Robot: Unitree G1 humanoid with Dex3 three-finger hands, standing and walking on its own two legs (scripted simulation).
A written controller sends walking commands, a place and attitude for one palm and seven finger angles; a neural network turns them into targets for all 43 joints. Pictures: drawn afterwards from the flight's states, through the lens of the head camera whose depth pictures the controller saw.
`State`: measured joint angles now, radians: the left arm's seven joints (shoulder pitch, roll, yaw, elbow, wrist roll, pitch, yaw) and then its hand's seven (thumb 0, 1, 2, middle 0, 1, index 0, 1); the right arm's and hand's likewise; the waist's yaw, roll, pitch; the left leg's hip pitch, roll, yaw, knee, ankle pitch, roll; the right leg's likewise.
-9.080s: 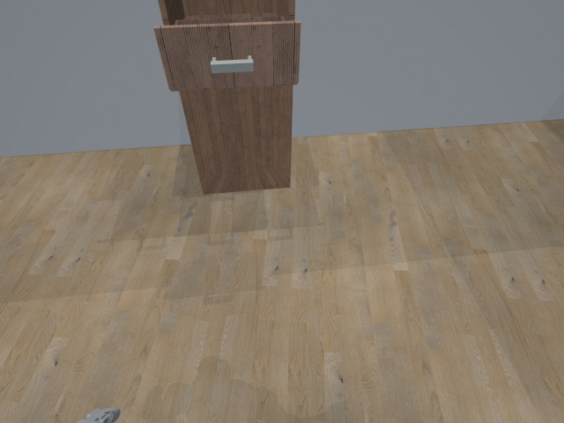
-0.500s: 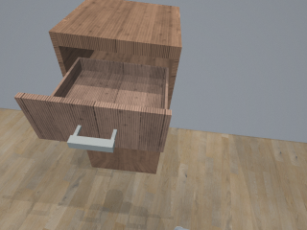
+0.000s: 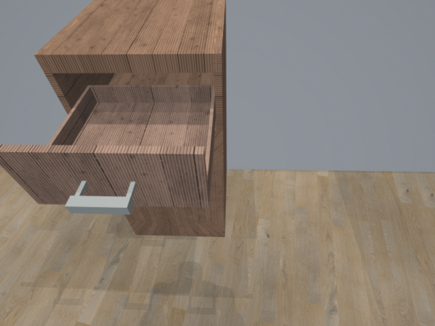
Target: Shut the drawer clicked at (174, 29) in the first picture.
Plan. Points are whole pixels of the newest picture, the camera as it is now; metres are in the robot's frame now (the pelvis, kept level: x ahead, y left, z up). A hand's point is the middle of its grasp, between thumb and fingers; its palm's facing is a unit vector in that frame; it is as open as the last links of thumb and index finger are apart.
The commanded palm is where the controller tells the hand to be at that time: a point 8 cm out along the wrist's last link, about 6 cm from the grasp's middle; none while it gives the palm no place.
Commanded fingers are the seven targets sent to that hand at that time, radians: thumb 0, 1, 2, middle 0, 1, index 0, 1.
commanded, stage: come to a stop and stand still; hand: left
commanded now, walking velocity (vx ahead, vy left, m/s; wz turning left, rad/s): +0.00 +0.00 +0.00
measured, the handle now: (104, 195) +0.36 +0.24 +0.04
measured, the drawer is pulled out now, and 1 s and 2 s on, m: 0.28 0.28 0.28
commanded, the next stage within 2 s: look again from close up in 0.40 s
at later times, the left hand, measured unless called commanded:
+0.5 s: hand out of the picture -0.05 +0.11 -0.17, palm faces +0.05 -0.99 -0.14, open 7.4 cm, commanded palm none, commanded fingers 0.00 0.90 0.90 -0.20 -0.30 -0.20 -0.30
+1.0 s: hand out of the picture -0.02 +0.20 -0.18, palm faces -0.01 -0.99 -0.17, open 7.4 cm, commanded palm none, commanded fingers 0.00 0.90 0.90 -0.20 -0.30 -0.20 -0.30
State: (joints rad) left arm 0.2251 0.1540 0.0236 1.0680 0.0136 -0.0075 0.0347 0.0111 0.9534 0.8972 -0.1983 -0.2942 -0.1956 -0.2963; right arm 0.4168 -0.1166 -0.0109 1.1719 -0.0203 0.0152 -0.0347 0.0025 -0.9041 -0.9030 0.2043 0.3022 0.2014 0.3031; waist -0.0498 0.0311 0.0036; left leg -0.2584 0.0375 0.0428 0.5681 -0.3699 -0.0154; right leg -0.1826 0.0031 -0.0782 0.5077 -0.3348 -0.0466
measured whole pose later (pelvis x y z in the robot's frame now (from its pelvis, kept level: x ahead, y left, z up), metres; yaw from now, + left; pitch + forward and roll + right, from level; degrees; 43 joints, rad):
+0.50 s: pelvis +0.00 -0.03 +0.01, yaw +0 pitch -1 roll +1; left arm 0.38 0.09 -0.02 1.15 0.01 -0.01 0.03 0.00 0.91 0.90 -0.20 -0.29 -0.20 -0.30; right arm 0.24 -0.15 0.00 1.15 -0.01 0.01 -0.05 0.01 -0.93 -0.90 0.20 0.30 0.20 0.30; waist 0.02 0.00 0.04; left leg -0.16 0.06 0.07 0.39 -0.20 -0.05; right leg -0.09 0.05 -0.08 0.39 -0.28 -0.08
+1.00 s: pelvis -0.04 +0.03 +0.00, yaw -1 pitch -2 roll -1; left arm 0.31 0.17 -0.01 1.05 0.02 0.00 0.04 0.00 0.91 0.90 -0.20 -0.29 -0.19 -0.30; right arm 0.32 -0.14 0.01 1.07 -0.02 0.00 -0.02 0.01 -0.92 -0.90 0.20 0.30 0.20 0.30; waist 0.00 -0.03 0.00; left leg -0.23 -0.05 0.07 0.45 -0.20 0.08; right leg -0.18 0.00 -0.06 0.46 -0.25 -0.01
